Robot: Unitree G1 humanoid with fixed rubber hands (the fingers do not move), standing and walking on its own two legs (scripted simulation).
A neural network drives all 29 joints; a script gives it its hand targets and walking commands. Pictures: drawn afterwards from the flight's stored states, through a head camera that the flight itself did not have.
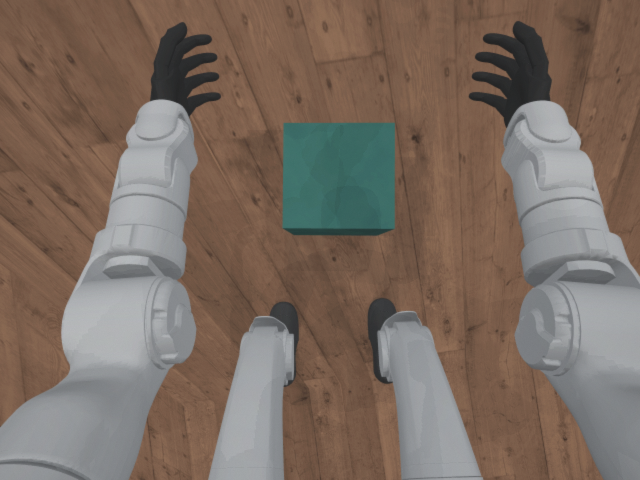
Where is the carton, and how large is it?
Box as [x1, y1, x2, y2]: [283, 123, 394, 235]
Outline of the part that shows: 284,123 283,228 293,234 376,235 394,228 394,123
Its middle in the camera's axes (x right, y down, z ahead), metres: +0.04 -0.13 +0.85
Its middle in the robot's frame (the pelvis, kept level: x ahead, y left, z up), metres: +0.50 -0.02 -0.51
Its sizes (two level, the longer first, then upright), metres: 0.210 0.200 0.250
